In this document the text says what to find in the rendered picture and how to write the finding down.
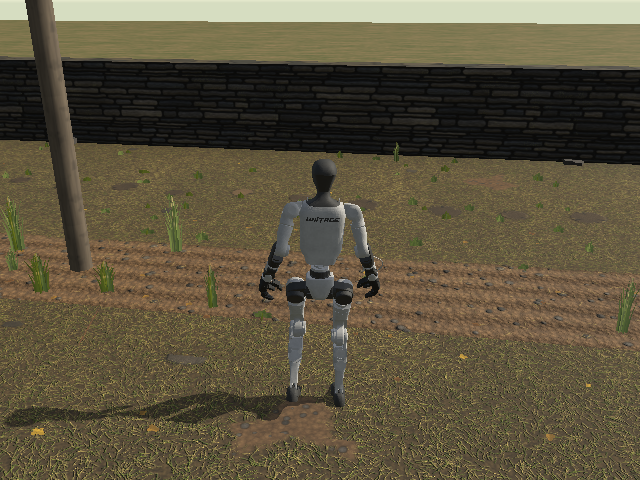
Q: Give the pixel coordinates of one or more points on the robot left forearm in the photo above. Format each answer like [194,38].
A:
[272,265]

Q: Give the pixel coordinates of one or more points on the robot right forearm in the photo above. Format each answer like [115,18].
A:
[368,265]

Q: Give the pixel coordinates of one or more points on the robot left hand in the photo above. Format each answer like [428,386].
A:
[263,286]

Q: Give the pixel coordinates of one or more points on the robot right hand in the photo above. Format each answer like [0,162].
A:
[366,283]

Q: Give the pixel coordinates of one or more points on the robot left upper arm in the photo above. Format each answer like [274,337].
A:
[291,210]

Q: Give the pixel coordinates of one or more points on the robot right foot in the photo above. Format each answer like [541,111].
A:
[339,399]

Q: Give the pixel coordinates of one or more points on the robot right upper arm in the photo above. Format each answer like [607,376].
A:
[354,213]

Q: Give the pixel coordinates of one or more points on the humanoid robot head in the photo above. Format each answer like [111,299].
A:
[323,173]

